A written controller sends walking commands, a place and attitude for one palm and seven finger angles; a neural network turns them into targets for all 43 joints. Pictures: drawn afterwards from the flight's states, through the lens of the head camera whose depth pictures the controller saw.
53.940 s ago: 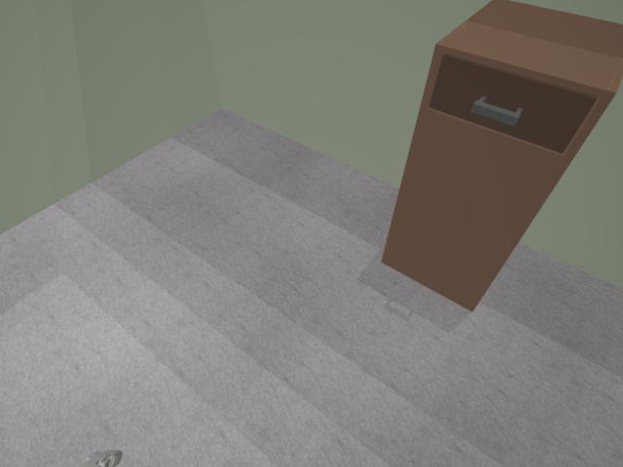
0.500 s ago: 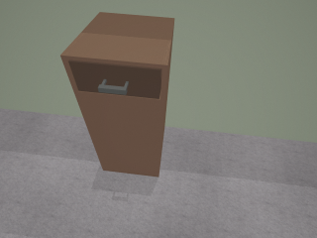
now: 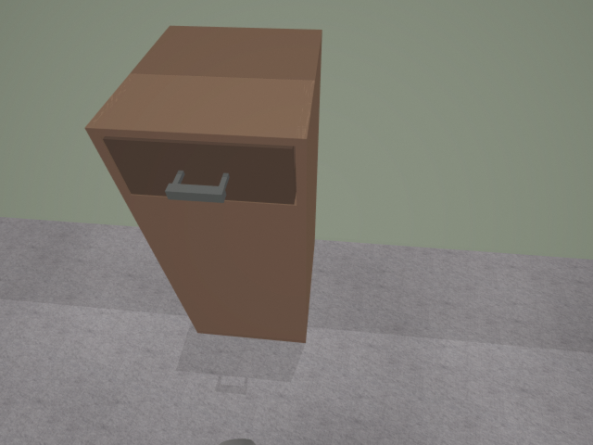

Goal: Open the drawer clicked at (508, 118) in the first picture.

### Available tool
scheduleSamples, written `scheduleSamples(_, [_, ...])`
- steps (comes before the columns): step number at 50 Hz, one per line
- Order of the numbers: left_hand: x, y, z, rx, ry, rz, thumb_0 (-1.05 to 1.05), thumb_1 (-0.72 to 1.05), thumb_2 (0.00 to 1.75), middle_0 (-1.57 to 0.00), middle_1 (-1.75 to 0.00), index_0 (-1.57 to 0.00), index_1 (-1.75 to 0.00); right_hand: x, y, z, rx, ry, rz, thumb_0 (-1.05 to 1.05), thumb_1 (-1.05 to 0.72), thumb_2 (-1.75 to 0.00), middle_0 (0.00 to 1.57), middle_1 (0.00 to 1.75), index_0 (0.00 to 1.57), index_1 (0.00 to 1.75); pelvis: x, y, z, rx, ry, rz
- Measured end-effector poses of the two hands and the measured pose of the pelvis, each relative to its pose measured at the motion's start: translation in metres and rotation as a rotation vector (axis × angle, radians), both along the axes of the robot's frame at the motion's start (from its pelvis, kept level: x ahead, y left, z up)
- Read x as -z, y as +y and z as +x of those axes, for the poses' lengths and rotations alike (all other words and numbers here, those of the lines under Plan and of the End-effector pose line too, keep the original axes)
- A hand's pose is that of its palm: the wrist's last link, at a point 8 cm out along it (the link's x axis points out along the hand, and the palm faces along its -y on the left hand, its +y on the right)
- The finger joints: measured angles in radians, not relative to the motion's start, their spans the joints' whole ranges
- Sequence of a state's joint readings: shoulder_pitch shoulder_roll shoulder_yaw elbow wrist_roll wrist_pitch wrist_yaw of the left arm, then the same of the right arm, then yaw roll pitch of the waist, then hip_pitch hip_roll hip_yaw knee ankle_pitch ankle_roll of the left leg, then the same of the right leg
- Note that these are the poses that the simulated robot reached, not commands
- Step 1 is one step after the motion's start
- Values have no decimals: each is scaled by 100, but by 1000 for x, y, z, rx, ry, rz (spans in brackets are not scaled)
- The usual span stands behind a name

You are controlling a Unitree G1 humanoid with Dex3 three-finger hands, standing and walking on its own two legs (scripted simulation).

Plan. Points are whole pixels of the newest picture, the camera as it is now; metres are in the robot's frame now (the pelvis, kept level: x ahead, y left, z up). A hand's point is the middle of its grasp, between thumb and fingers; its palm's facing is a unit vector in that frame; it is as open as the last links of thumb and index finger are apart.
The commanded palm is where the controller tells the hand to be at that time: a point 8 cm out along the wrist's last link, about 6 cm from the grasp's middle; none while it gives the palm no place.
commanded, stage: come to a stop and stand still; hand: left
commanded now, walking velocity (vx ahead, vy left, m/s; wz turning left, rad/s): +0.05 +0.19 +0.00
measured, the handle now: (199, 185) +0.54 +0.22 +0.02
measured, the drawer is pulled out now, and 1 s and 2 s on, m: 0.00 0.00 0.00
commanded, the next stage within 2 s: look again from close up in 1.66 s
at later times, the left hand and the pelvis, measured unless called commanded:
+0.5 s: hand out of the picture +0.04 +0.22 -0.17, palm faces +0.03 -0.98 -0.22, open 7.4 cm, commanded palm none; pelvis +0.04 +0.04 +0.00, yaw -3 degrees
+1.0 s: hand out of the picture +0.04 +0.18 -0.17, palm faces +0.00 -0.98 -0.18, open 7.3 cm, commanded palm none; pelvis +0.03 +0.02 +0.01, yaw -2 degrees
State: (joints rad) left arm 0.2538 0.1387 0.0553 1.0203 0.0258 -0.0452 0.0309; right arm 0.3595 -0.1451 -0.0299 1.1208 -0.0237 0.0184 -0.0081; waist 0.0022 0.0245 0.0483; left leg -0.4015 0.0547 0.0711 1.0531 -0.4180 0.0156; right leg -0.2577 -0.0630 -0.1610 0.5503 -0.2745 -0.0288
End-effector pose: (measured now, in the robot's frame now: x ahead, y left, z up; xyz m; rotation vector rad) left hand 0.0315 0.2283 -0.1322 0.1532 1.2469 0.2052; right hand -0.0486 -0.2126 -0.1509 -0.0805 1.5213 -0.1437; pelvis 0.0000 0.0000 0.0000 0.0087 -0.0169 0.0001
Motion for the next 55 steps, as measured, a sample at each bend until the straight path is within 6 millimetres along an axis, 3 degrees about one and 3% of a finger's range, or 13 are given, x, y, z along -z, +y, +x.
scheduleSamples(5, [4, 4, -14, -23, 88, -52, 1, 93, 90, -20, -30, -20, -30, -18, -6, 85, -43, -181, -59, 0, -92, -90, 20, 30, 19, 30, -8, 13, 16, 9, 12, 7])
scheduleSamples(10, [23, 24, -20, -55, 154, -91, 1, 92, 90, -21, -30, -20, -30, -23, 10, 151, -102, -319, -115, 0, -91, -90, 20, 30, 19, 30, 4, 39, 36, 17, 3, -29])
scheduleSamples(13, [29, 36, -18, -63, 183, -88, 1, 92, 90, -20, -30, -20, -30, -25, 28, 171, -122, -342, -120, 0, -92, -90, 20, 30, 19, 30, 5, 47, 43, 14, -1, -10])
scheduleSamples(19, [17, 45, -9, -32, 202, -71, 1, 91, 90, -20, -30, -20, -30, -24, 57, 189, -97, -358, -63, 0, -92, -89, 20, 30, 20, 30, -2, 53, 48, 37, 13, -2])
scheduleSamples(25, [7, 44, 9, 8, 160, -18, 1, 91, 90, -20, -30, -20, -30, -12, 47, 175, -36, -355, -32, -1, -92, -89, 20, 30, 20, 30, 0, 43, 41, 58, 18, 8])
scheduleSamples(28, [5, 39, 15, 23, 119, 9, 1, 91, 90, -20, -30, -20, -30, -3, 30, 157, 4, -327, -35, -1, -92, -89, 20, 30, 20, 30, 4, 35, 36, 56, 10, 8])
scheduleSamples(34, [7, 21, 28, 44, 65, -13, 1, 92, 90, -20, -30, -20, -30, -4, 5, 111, 20, -222, -76, -1, -93, -89, 20, 30, 20, 30, 2, 26, 35, 40, 3, -12])
scheduleSamples(40, [8, 16, 31, 43, 66, -32, 2, 95, 90, -20, -30, -20, -30, -10, 10, 59, 16, -89, -67, 0, -92, -90, 20, 30, 19, 30, -4, 18, 33, 35, -10, -8])
scheduleSamples(45, [5, 12, 21, 40, 101, -41, 1, 94, 90, -20, -30, -20, -30, -11, 24, 30, 27, -10, -29, 0, -92, -90, 20, 30, 19, 30, -8, 17, 33, 36, -9, -8])
scheduleSamples(50, [5, 5, 5, 39, 147, -49, 1, 92, 90, -20, -30, -20, -30, -10, 37, 21, 39, 14, 4, 0, -91, -90, 20, 30, 19, 30, -8, 19, 34, 44, -5, -11])
scheduleSamples(55, [9, 9, -5, 75, 168, -54, 1, 91, 90, -20, -30, -20, -30, 0, 45, 37, 62, -63, 8, 1, -91, -90, 20, 30, 19, 30, 0, 32, 35, 48, 14, -45])
